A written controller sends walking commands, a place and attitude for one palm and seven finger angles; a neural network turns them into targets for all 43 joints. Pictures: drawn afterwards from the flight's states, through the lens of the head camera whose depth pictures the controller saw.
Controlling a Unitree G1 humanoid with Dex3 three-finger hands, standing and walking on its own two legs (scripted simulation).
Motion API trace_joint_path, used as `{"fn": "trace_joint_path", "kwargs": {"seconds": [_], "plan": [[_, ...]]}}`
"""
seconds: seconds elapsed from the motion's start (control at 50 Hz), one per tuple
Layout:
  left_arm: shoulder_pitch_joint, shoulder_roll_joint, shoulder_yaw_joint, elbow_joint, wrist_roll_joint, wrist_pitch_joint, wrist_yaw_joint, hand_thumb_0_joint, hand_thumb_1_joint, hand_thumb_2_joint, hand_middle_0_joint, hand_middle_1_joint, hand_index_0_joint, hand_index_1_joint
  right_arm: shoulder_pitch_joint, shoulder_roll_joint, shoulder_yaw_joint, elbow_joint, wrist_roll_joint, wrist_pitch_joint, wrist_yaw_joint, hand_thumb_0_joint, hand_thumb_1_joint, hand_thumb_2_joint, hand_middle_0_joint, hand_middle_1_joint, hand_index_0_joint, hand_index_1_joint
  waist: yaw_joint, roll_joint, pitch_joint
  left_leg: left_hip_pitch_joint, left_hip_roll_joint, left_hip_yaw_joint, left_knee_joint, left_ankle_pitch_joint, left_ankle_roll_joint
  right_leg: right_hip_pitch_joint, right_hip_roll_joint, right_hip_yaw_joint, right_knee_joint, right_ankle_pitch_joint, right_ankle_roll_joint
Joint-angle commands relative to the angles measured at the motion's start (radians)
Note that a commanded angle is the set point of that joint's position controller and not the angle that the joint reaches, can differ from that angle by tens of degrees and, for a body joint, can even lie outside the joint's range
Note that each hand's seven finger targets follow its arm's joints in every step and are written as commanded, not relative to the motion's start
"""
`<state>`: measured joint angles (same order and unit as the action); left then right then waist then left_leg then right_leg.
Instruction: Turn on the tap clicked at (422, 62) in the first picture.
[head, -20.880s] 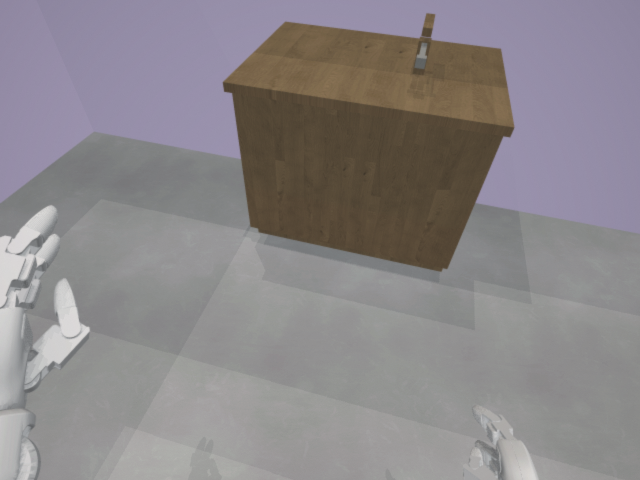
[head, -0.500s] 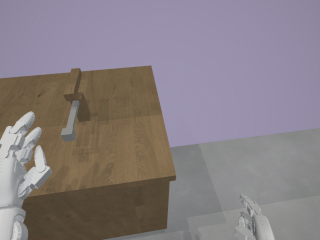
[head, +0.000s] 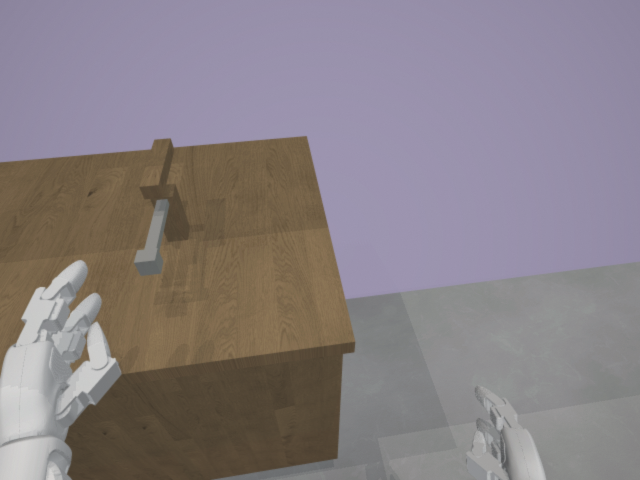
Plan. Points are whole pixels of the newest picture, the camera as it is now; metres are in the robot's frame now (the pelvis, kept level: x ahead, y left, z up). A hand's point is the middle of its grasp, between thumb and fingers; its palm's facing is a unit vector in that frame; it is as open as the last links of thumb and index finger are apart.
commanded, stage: turn the palm inward beside the body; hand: left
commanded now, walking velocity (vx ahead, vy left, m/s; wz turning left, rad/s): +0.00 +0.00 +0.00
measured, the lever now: (149, 262) +0.36 +0.29 +0.08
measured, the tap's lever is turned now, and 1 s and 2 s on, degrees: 0 0 0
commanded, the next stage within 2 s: reach beside the lever's end, fingers flat in 0.52 s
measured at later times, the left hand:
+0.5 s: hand (141, 338) +0.21 +0.21 +0.15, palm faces +0.42 -0.89 -0.16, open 7.4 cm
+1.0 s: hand (147, 322) +0.23 +0.21 +0.14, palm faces +0.43 -0.89 -0.15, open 7.4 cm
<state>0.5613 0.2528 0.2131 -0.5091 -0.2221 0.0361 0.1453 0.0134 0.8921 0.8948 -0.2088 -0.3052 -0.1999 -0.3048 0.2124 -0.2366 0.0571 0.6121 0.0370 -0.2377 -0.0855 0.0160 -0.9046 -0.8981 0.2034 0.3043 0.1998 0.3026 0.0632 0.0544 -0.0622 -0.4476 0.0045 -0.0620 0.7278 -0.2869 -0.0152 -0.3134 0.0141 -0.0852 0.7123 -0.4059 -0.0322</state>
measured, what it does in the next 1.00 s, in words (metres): stands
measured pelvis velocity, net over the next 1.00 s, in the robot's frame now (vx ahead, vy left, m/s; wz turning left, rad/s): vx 0.02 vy -0.03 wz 0.00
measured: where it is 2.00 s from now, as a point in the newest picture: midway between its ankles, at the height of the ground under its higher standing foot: outside the picture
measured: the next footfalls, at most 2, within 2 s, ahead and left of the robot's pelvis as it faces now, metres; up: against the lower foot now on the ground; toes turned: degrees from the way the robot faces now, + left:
none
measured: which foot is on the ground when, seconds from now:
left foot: down 0.00-1.00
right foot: down 0.00-1.00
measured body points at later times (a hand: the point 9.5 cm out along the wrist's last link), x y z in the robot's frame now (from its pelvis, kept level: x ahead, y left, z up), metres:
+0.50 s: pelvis +0.03 -0.02 +0.00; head +0.01 -0.05 +0.45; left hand +0.18 +0.25 +0.16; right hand +0.22 -0.24 -0.07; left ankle +0.06 +0.13 -0.71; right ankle -0.02 -0.10 -0.71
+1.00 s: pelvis +0.02 -0.03 +0.00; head +0.01 -0.05 +0.45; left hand +0.20 +0.26 +0.15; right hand +0.21 -0.25 -0.08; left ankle +0.06 +0.13 -0.71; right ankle -0.02 -0.10 -0.71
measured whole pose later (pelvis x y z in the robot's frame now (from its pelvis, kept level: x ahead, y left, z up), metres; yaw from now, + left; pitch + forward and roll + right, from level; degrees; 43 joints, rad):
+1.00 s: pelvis +0.02 -0.03 +0.00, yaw +0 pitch +1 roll +0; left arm 0.41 0.25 0.26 -0.34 -0.24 0.01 0.12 0.01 0.89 0.89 -0.21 -0.30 -0.20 -0.30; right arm 0.22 -0.25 0.04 0.65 0.04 -0.26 -0.09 0.02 -0.91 -0.90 0.20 0.30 0.20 0.30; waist 0.05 0.06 -0.07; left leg -0.42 0.02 -0.08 0.69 -0.30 -0.04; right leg -0.29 0.03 -0.10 0.69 -0.43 -0.06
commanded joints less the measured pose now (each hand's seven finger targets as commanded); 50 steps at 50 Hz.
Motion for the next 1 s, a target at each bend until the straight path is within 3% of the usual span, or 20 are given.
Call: {"fn": "trace_joint_path", "kwargs": {"seconds": [0.0,0.02,0.1,0.12,0.18,0.2,0.22,0.3,0.32,0.4,0.42,0.5,0.52,0.58,0.68,0.7,0.76,0.8,0.82,0.98], "plan": [[-0.101,0.179,0.129,-0.257,0.006,-0.080,0.031,0.000,0.900,0.900,-0.200,-0.300,-0.200,-0.300,-0.140,-0.105,-0.046,-0.157,0.003,-0.082,-0.010,0.000,-0.900,-0.900,0.200,0.300,0.200,0.300,0.008,0.014,-0.038,0.110,-0.012,-0.001,-0.116,-0.054,0.038,-0.123,-0.011,0.023,-0.180,0.011,0.012],[-0.105,0.133,0.090,-0.262,-0.001,-0.087,0.029,0.000,0.900,0.900,-0.200,-0.300,-0.200,-0.300,-0.142,-0.101,-0.044,-0.168,0.003,-0.086,-0.008,0.000,-0.900,-0.900,0.200,0.300,0.200,0.300,-0.004,-0.002,-0.045,0.110,-0.013,-0.002,-0.110,-0.051,0.039,-0.127,-0.014,0.019,-0.172,0.014,0.013],[-0.066,0.153,0.123,-0.217,-0.019,-0.076,0.023,0.000,0.900,0.900,-0.200,-0.300,-0.200,-0.300,-0.139,-0.108,-0.047,-0.149,0.006,-0.100,-0.008,0.000,-0.900,-0.900,0.200,0.300,0.200,0.300,0.010,0.010,-0.033,0.106,-0.014,0.004,-0.098,-0.024,0.040,-0.120,-0.014,0.028,-0.184,0.035,0.012],[-0.080,0.113,0.082,-0.231,-0.027,-0.071,0.015,0.000,0.900,0.900,-0.200,-0.300,-0.200,-0.300,-0.139,-0.105,-0.044,-0.161,0.007,-0.101,-0.008,0.000,-0.900,-0.900,0.200,0.300,0.200,0.300,-0.001,-0.008,-0.039,0.107,-0.014,0.005,-0.096,-0.016,0.041,-0.117,-0.019,0.025,-0.179,0.047,0.014],[-0.059,0.129,0.091,-0.210,-0.035,-0.041,-0.002,0.000,0.900,0.900,-0.200,-0.300,-0.200,-0.300,-0.136,-0.112,-0.046,-0.166,0.008,-0.104,-0.011,0.000,-0.900,-0.900,0.200,0.300,0.200,0.300,0.007,-0.038,-0.039,0.104,-0.013,0.008,-0.091,0.020,0.045,-0.102,-0.022,0.035,-0.188,0.083,0.017],[-0.058,0.151,0.111,-0.211,-0.024,-0.032,0.000,0.000,0.900,0.900,-0.200,-0.300,-0.200,-0.300,-0.133,-0.114,-0.048,-0.156,0.010,-0.102,-0.013,0.000,-0.900,-0.900,0.200,0.300,0.200,0.300,0.015,-0.001,-0.039,0.115,-0.015,0.014,-0.091,0.036,0.044,-0.097,-0.021,0.037,-0.191,0.097,0.015],[-0.071,0.117,0.076,-0.228,-0.027,-0.028,-0.005,0.000,0.900,0.900,-0.200,-0.300,-0.200,-0.300,-0.128,-0.108,-0.045,-0.169,0.011,-0.101,-0.013,0.000,-0.900,-0.900,0.200,0.300,0.200,0.300,0.005,-0.019,-0.040,0.113,-0.015,0.013,-0.092,0.043,0.043,-0.096,-0.025,0.033,-0.185,0.110,0.017],[-0.072,0.166,0.132,-0.227,-0.019,-0.029,0.006,0.000,0.900,0.900,-0.200,-0.300,-0.200,-0.300,-0.116,-0.113,-0.051,-0.157,0.006,-0.103,-0.014,0.000,-0.900,-0.900,0.200,0.300,0.200,0.300,0.013,-0.038,-0.050,0.129,-0.016,0.018,-0.080,0.099,0.045,-0.085,-0.021,0.035,-0.184,0.179,0.021],[-0.086,0.123,0.097,-0.240,-0.022,-0.038,0.005,0.000,0.900,0.900,-0.200,-0.300,-0.200,-0.300,-0.112,-0.107,-0.050,-0.165,0.006,-0.104,-0.011,0.000,-0.900,-0.900,0.200,0.300,0.200,0.300,0.003,-0.046,-0.061,0.137,-0.015,0.019,-0.078,0.118,0.045,-0.081,-0.024,0.029,-0.172,0.208,0.022],[-0.062,0.156,0.141,-0.224,-0.014,-0.064,0.014,0.000,0.900,0.900,-0.200,-0.300,-0.200,-0.300,-0.094,-0.111,-0.057,-0.147,0.001,-0.108,-0.002,0.000,-0.900,-0.900,0.200,0.300,0.200,0.300,0.016,-0.020,-0.089,0.148,-0.017,0.025,-0.064,0.179,0.042,-0.056,-0.024,0.033,-0.158,0.297,0.021],[-0.067,0.110,0.095,-0.231,-0.018,-0.069,0.008,0.000,0.900,0.900,-0.200,-0.300,-0.200,-0.300,-0.097,-0.106,-0.055,-0.158,0.003,-0.108,0.002,0.000,-0.900,-0.900,0.200,0.300,0.200,0.300,0.002,-0.022,-0.094,0.156,-0.017,0.028,-0.061,0.184,0.043,-0.063,-0.027,0.029,-0.153,0.309,0.022],[-0.042,0.137,0.119,-0.209,-0.013,-0.059,-0.001,0.000,0.900,0.900,-0.200,-0.300,-0.200,-0.300,-0.092,-0.114,-0.060,-0.149,0.001,-0.104,0.001,0.000,-0.900,-0.900,0.200,0.300,0.200,0.300,0.013,-0.027,-0.100,0.159,-0.018,0.032,-0.059,0.222,0.044,-0.035,-0.030,0.035,-0.152,0.383,0.025],[-0.054,0.098,0.084,-0.213,-0.018,-0.057,-0.008,0.000,0.900,0.900,-0.200,-0.300,-0.200,-0.300,-0.090,-0.109,-0.059,-0.159,0.004,-0.101,0.002,0.000,-0.900,-0.900,0.200,0.300,0.200,0.300,0.003,-0.053,-0.093,0.154,-0.016,0.032,-0.061,0.221,0.043,-0.037,-0.033,0.030,-0.148,0.387,0.027],[-0.050,0.122,0.110,-0.207,-0.025,-0.048,-0.014,0.000,0.900,0.900,-0.200,-0.300,-0.200,-0.300,-0.090,-0.114,-0.062,-0.160,0.003,-0.098,-0.003,0.000,-0.900,-0.900,0.200,0.300,0.200,0.300,0.009,-0.086,-0.106,0.153,-0.017,0.032,-0.060,0.238,0.046,-0.015,-0.038,0.038,-0.150,0.445,0.036],[-0.091,0.132,0.131,-0.161,-0.019,-0.055,-0.008,0.000,0.900,0.900,-0.200,-0.300,-0.200,-0.300,-0.094,-0.112,-0.063,-0.150,0.005,-0.084,-0.008,0.000,-0.900,-0.900,0.200,0.300,0.200,0.300,0.004,-0.082,-0.067,0.145,-0.018,0.032,-0.069,0.220,0.044,-0.033,-0.034,0.042,-0.160,0.414,0.036],[-0.100,0.154,0.150,-0.156,-0.010,-0.057,-0.002,0.000,0.900,0.900,-0.200,-0.300,-0.200,-0.300,-0.092,-0.111,-0.065,-0.138,0.005,-0.081,-0.010,0.000,-0.900,-0.900,0.200,0.300,0.200,0.300,0.008,-0.041,-0.058,0.152,-0.020,0.036,-0.072,0.210,0.044,-0.041,-0.030,0.045,-0.169,0.385,0.032],[-0.191,0.130,0.120,-0.134,-0.014,-0.079,0.002,0.000,0.900,0.900,-0.200,-0.300,-0.200,-0.300,-0.104,-0.111,-0.060,-0.136,0.005,-0.088,-0.011,0.000,-0.900,-0.900,0.200,0.300,0.200,0.300,-0.013,-0.045,-0.044,0.144,-0.021,0.028,-0.074,0.164,0.044,-0.067,-0.028,0.049,-0.178,0.308,0.032],[-0.207,0.182,0.167,-0.104,-0.006,-0.089,0.005,0.000,0.900,0.900,-0.200,-0.300,-0.200,-0.300,-0.100,-0.113,-0.065,-0.117,0.004,-0.089,-0.016,0.000,-0.900,-0.900,0.200,0.300,0.200,0.300,-0.006,-0.015,-0.056,0.148,-0.022,0.034,-0.074,0.159,0.043,-0.058,-0.026,0.059,-0.186,0.296,0.030],[-0.221,0.134,0.119,-0.117,-0.011,-0.096,-0.002,0.000,0.900,0.900,-0.200,-0.300,-0.200,-0.300,-0.105,-0.108,-0.061,-0.129,0.004,-0.090,-0.013,0.000,-0.900,-0.900,0.200,0.300,0.200,0.300,-0.014,-0.015,-0.079,0.155,-0.024,0.031,-0.077,0.163,0.043,-0.051,-0.031,0.058,-0.181,0.302,0.029],[-0.286,0.156,0.131,-0.008,-0.017,-0.078,-0.013,0.000,0.900,0.900,-0.200,-0.300,-0.200,-0.300,-0.123,-0.120,-0.061,-0.121,0.008,-0.088,-0.021,0.000,-0.900,-0.900,0.200,0.300,0.200,0.300,-0.015,-0.054,-0.080,0.146,-0.022,0.030,-0.095,0.129,0.043,-0.048,-0.026,0.062,-0.197,0.256,0.032]]}}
